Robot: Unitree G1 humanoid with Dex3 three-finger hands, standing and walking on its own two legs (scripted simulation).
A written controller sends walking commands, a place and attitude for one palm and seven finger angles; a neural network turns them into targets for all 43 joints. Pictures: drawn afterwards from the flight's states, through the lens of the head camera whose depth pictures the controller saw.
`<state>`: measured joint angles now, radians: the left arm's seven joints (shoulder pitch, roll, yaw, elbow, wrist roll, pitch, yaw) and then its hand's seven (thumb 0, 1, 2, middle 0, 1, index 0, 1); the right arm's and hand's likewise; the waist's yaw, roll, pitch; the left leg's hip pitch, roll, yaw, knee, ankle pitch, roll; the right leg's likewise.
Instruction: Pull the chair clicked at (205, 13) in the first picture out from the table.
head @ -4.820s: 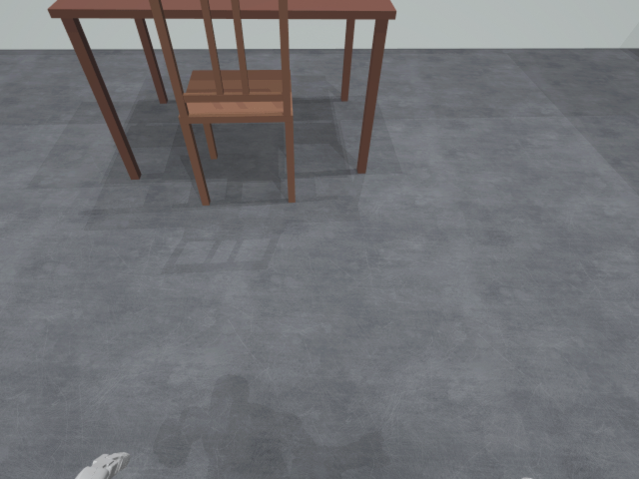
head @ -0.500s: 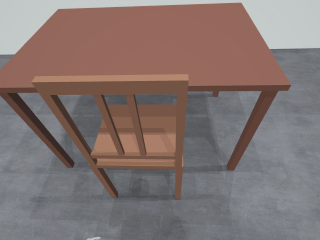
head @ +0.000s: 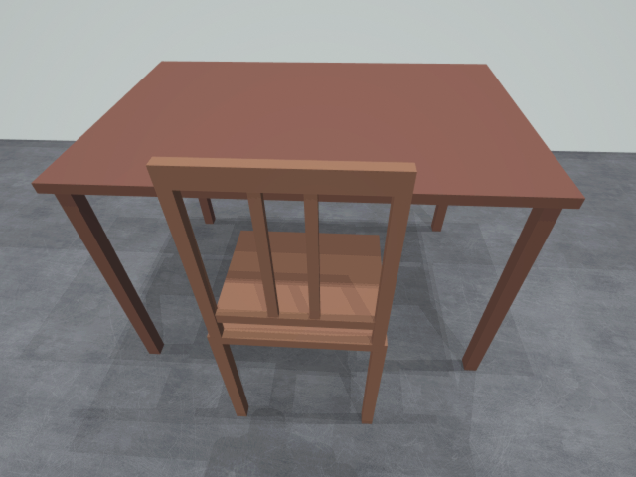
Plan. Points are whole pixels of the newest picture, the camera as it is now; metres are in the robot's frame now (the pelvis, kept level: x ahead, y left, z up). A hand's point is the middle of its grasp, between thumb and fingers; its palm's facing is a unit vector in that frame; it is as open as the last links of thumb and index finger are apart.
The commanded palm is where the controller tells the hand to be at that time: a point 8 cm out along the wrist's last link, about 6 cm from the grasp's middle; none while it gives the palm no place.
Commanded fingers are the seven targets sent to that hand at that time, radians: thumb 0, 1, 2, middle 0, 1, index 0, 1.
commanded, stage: come to a stop and stand still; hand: left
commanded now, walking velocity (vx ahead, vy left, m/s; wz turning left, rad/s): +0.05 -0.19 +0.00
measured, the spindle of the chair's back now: (265, 261) +0.52 +0.14 -0.05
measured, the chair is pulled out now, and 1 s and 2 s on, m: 0.00 0.00 0.00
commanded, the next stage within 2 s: look again from close up in 0.22 s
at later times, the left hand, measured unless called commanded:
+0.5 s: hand out of the picture +0.02 +0.17 -0.17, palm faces +0.04 -0.98 -0.18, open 7.3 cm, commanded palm none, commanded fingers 0.00 0.90 0.90 -0.20 -0.30 -0.20 -0.30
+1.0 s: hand out of the picture +0.03 +0.17 -0.16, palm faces +0.04 -0.98 -0.21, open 7.3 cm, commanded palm none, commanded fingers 0.00 0.90 0.90 -0.20 -0.30 -0.20 -0.30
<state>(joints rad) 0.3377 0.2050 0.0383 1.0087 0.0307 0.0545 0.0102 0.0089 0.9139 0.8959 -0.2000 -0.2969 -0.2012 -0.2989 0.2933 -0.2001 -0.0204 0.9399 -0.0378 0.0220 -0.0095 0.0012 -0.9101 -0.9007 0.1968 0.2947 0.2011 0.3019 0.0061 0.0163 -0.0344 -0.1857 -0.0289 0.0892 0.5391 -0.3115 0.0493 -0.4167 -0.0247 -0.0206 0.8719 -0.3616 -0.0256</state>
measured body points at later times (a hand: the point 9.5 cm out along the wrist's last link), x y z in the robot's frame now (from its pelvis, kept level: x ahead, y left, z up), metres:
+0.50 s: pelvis +0.02 +0.00 +0.01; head +0.03 -0.01 +0.46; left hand +0.02 +0.22 -0.15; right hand +0.03 -0.22 -0.15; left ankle -0.01 +0.10 -0.73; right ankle +0.00 -0.09 -0.73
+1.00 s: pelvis +0.03 +0.00 +0.01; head +0.04 -0.01 +0.46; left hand +0.03 +0.23 -0.14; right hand +0.04 -0.22 -0.15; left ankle -0.01 +0.10 -0.73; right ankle +0.00 -0.09 -0.73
